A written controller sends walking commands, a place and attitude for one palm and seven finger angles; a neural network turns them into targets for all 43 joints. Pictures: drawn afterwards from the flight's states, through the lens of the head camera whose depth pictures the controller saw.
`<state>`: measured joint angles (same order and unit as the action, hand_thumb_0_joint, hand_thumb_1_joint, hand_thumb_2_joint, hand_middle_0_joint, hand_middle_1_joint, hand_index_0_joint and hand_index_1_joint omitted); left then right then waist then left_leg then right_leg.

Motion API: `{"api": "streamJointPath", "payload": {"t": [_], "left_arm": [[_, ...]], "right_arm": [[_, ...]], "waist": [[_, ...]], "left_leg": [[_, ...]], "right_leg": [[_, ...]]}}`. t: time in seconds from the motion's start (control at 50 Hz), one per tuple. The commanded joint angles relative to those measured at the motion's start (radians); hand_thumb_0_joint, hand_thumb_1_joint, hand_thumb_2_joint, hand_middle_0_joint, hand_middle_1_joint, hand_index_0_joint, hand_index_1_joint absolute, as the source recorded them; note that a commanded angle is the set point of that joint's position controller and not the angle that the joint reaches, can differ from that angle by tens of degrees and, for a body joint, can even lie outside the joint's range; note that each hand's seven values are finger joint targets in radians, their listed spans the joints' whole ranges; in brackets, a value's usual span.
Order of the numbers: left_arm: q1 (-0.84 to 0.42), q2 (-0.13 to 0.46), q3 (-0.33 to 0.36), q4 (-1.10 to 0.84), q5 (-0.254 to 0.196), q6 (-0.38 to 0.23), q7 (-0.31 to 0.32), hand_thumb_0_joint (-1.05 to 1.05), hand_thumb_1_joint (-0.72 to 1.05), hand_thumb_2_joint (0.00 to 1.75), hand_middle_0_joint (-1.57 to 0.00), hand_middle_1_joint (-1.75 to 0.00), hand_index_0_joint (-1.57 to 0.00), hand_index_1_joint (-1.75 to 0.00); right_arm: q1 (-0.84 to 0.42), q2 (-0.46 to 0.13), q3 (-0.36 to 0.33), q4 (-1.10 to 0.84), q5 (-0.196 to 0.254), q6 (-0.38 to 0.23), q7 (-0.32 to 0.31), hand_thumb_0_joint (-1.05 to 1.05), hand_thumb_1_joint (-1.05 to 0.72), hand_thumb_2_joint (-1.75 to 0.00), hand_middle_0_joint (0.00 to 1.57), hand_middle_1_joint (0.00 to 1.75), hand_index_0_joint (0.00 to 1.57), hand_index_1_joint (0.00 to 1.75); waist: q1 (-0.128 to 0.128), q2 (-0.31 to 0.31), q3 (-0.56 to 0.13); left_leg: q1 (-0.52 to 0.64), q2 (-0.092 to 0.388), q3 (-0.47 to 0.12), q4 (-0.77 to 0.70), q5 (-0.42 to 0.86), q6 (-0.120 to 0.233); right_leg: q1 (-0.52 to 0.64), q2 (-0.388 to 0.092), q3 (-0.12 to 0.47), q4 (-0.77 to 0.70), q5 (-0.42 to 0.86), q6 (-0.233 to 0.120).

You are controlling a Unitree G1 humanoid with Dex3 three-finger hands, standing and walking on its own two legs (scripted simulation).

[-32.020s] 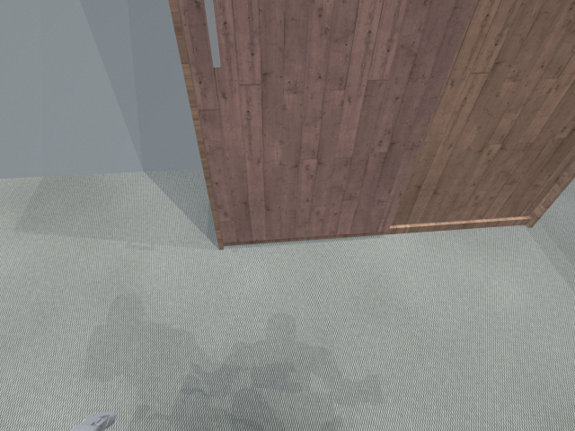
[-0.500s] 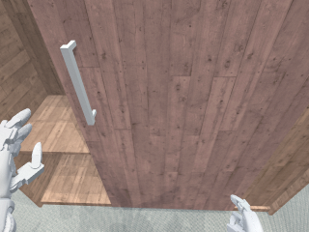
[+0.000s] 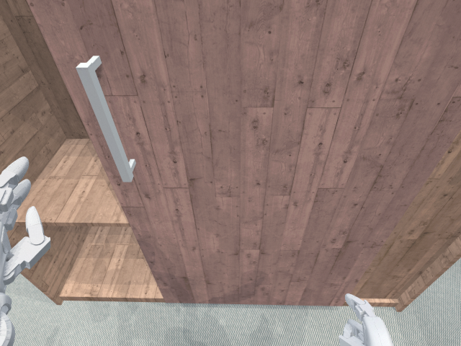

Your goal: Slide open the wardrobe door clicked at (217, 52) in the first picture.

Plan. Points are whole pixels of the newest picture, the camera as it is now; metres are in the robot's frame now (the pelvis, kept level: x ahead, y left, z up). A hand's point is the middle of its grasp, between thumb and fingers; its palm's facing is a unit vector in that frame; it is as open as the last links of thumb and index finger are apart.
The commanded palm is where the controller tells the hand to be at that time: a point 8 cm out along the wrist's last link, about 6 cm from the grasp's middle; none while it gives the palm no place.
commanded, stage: step back with the hand held close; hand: left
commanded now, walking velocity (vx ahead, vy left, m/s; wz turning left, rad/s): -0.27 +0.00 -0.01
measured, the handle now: (113, 125) +0.42 +0.28 +0.19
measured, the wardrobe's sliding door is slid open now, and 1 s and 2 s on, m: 0.47 0.47 0.47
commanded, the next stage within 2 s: stop stepping back and stand still in 0.92 s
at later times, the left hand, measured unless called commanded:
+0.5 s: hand out of the picture +0.13 +0.32 +0.16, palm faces +0.44 -0.77 -0.46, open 7.4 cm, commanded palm +0.06 +0.35 +0.17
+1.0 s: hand out of the picture +0.04 +0.34 +0.16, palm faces +0.44 -0.82 -0.36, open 7.4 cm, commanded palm -0.02 +0.38 +0.17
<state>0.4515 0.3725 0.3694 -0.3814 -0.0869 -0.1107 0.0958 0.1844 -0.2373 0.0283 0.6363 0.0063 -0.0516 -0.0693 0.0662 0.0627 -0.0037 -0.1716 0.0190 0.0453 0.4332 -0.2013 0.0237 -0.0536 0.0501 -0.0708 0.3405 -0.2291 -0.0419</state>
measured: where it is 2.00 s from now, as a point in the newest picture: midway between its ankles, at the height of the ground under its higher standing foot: outside the picture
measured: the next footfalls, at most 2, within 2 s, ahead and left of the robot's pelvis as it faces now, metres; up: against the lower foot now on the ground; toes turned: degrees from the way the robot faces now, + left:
right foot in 1.26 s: -0.28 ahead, +0.00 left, +0.00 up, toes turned -6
left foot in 1.40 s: -0.21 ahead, +0.28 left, +0.00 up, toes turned -4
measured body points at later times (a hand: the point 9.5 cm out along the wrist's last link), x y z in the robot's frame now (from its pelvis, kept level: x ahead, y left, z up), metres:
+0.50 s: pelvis -0.07 +0.04 -0.01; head -0.06 +0.06 +0.44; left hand +0.10 +0.36 +0.18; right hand +0.11 -0.20 -0.08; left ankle +0.02 +0.10 -0.74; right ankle -0.06 -0.08 -0.74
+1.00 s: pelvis -0.16 +0.08 -0.02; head -0.16 +0.13 +0.42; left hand +0.01 +0.39 +0.17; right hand +0.03 -0.17 -0.07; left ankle +0.02 +0.11 -0.73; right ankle -0.09 -0.09 -0.74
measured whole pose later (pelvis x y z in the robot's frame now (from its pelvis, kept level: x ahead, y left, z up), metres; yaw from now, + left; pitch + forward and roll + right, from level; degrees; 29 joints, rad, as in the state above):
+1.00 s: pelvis -0.16 +0.08 -0.02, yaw +1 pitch -2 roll -6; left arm 0.48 0.43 0.41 -0.52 -0.04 -0.28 0.14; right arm 0.19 -0.23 -0.01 0.60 0.00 -0.08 -0.08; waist 0.02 0.00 0.02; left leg -0.53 -0.02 0.01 0.61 -0.26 0.05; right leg -0.33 0.06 0.01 0.55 -0.28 0.02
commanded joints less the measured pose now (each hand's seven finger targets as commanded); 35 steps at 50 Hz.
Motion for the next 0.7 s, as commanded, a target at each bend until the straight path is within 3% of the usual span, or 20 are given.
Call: {"api": "streamJointPath", "payload": {"t": [0.0, 0.1, 0.16, 0.22, 0.28, 0.34, 0.4, 0.44, 0.46, 0.5, 0.52, 0.6, 0.66, 0.68], "left_arm": [[-0.043, 0.172, 0.095, -0.192, 0.016, -0.082, 0.012, 0.0, 0.9, 0.9, -0.2, -0.3, -0.2, -0.3], [0.035, 0.21, 0.13, -0.302, 0.013, -0.089, 0.028, 0.0, 0.9, 0.9, -0.2, -0.3, -0.2, -0.3], [0.07, 0.269, 0.191, -0.34, 0.007, -0.1, 0.039, 0.0, 0.9, 0.9, -0.2, -0.3, -0.2, -0.3], [0.099, 0.257, 0.195, -0.313, 0.001, -0.109, 0.043, 0.0, 0.9, 0.9, -0.2, -0.3, -0.2, -0.3], [0.084, 0.244, 0.185, -0.309, 0.005, -0.122, 0.046, 0.0, 0.9, 0.9, -0.2, -0.3, -0.2, -0.3], [0.064, 0.223, 0.167, -0.293, 0.021, -0.139, 0.048, 0.0, 0.9, 0.9, -0.2, -0.3, -0.2, -0.3], [0.026, 0.206, 0.169, -0.277, 0.052, -0.155, 0.049, 0.0, 0.9, 0.9, -0.2, -0.3, -0.2, -0.3], [0.009, 0.212, 0.183, -0.28, 0.067, -0.162, 0.046, 0.0, 0.9, 0.9, -0.2, -0.3, -0.2, -0.3], [0.014, 0.241, 0.209, -0.295, 0.066, -0.167, 0.046, 0.0, 0.9, 0.9, -0.2, -0.3, -0.2, -0.3], [0.037, 0.225, 0.199, -0.295, 0.062, -0.175, 0.038, 0.0, 0.9, 0.9, -0.2, -0.3, -0.2, -0.3], [0.049, 0.219, 0.19, -0.309, 0.05, -0.177, 0.036, 0.0, 0.9, 0.9, -0.2, -0.3, -0.2, -0.3], [-0.015, 0.203, 0.156, -0.364, 0.043, -0.198, 0.035, 0.0, 0.9, 0.9, -0.2, -0.3, -0.2, -0.3], [-0.017, 0.233, 0.187, -0.359, 0.049, -0.196, 0.04, 0.0, 0.9, 0.9, -0.2, -0.3, -0.2, -0.3], [-0.031, 0.208, 0.165, -0.357, 0.05, -0.196, 0.041, 0.0, 0.9, 0.9, -0.2, -0.3, -0.2, -0.3]], "right_arm": [[-0.13, -0.112, -0.057, -0.194, -0.003, -0.02, -0.008, 0.0, -0.9, -0.9, 0.2, 0.3, 0.2, 0.3], [-0.122, -0.117, -0.067, -0.235, 0.005, 0.01, -0.01, 0.0, -0.9, -0.9, 0.2, 0.3, 0.2, 0.3], [-0.121, -0.118, -0.071, -0.251, 0.005, 0.018, -0.017, 0.0, -0.9, -0.9, 0.2, 0.3, 0.2, 0.3], [-0.109, -0.112, -0.073, -0.256, 0.007, 0.022, -0.02, 0.0, -0.9, -0.9, 0.2, 0.3, 0.2, 0.3], [-0.099, -0.122, -0.073, -0.255, 0.007, 0.01, -0.023, 0.0, -0.9, -0.9, 0.2, 0.3, 0.2, 0.3], [-0.093, -0.138, -0.074, -0.256, 0.005, -0.009, -0.024, 0.0, -0.9, -0.9, 0.2, 0.3, 0.2, 0.3], [-0.096, -0.151, -0.078, -0.254, 0.003, -0.034, -0.03, 0.0, -0.9, -0.9, 0.2, 0.3, 0.2, 0.3], [-0.085, -0.15, -0.084, -0.249, 0.001, -0.047, -0.03, 0.0, -0.9, -0.9, 0.2, 0.3, 0.2, 0.3], [-0.085, -0.148, -0.087, -0.251, -0.001, -0.056, -0.03, 0.0, -0.9, -0.9, 0.2, 0.3, 0.2, 0.3], [-0.083, -0.14, -0.086, -0.243, -0.002, -0.064, -0.025, 0.0, -0.9, -0.9, 0.2, 0.3, 0.2, 0.3], [-0.071, -0.135, -0.086, -0.241, 0.0, -0.068, -0.02, 0.0, -0.9, -0.9, 0.2, 0.3, 0.2, 0.3], [-0.075, -0.13, -0.086, -0.21, -0.001, -0.096, -0.019, 0.0, -0.9, -0.9, 0.2, 0.3, 0.2, 0.3], [-0.081, -0.133, -0.096, -0.207, -0.01, -0.103, -0.023, 0.0, -0.9, -0.9, 0.2, 0.3, 0.2, 0.3], [-0.078, -0.124, -0.091, -0.205, -0.011, -0.103, -0.022, 0.0, -0.9, -0.9, 0.2, 0.3, 0.2, 0.3]], "waist": [[-0.028, -0.054, -0.089], [-0.03, -0.042, -0.193], [-0.028, -0.028, -0.188], [-0.034, -0.044, -0.152], [-0.04, 0.01, -0.116], [-0.044, 0.051, -0.065], [-0.035, 0.122, -0.045], [-0.031, 0.112, -0.058], [-0.028, 0.093, -0.085], [-0.035, 0.028, -0.071], [-0.041, -0.006, -0.07], [-0.05, 0.019, -0.149], [-0.045, 0.027, -0.135], [-0.05, 0.033, -0.116]], "left_leg": [[0.101, 0.025, -0.044, 0.023, 0.239, 0.039], [0.095, 0.046, -0.052, 0.016, 0.353, 0.04], [0.043, 0.051, -0.074, 0.0, 0.311, 0.039], [-0.02, 0.058, -0.084, -0.01, 0.227, 0.037], [-0.09, 0.074, -0.12, -0.061, 0.103, 0.04], [-0.235, 0.106, -0.174, -0.149, -0.19, 0.062], [-0.468, 0.177, -0.27, -0.279, -0.493, 0.102], [-0.539, 0.204, -0.302, -0.301, -0.551, 0.118], [-0.51, 0.2, -0.309, -0.283, -0.52, 0.121], [-0.485, 0.19, -0.301, -0.24, -0.493, 0.118], [-0.401, 0.158, -0.278, -0.197, -0.411, 0.094], [-0.18, 0.12, -0.215, -0.132, -0.289, 0.05], [-0.214, 0.112, -0.211, -0.134, -0.404, 0.042], [-0.218, 0.108, -0.208, -0.131, -0.404, 0.033]], "right_leg": [[-0.167, -0.145, 0.133, -0.049, 0.412, 0.08], [-0.125, -0.125, 0.112, 0.021, 0.429, 0.083], [-0.123, -0.117, 0.118, 0.034, 0.356, 0.065], [-0.138, -0.114, 0.136, 0.027, 0.282, 0.056], [-0.136, -0.094, 0.126, 0.038, 0.151, 0.048], [-0.099, -0.066, 0.12, 0.07, -0.009, 0.049], [0.055, -0.015, 0.096, 0.24, -0.026, 0.057], [0.105, 0.005, 0.088, 0.323, 0.003, 0.058], [0.098, 0.006, 0.099, 0.317, 0.02, 0.057], [0.05, 0.002, 0.12, 0.279, -0.009, 0.052], [-0.032, -0.013, 0.134, 0.214, 0.007, 0.035], [-0.163, -0.026, 0.175, 0.134, -0.008, 0.026], [-0.184, -0.023, 0.204, 0.086, -0.19, 0.011], [-0.203, -0.031, 0.205, 0.082, -0.208, 0.001]]}}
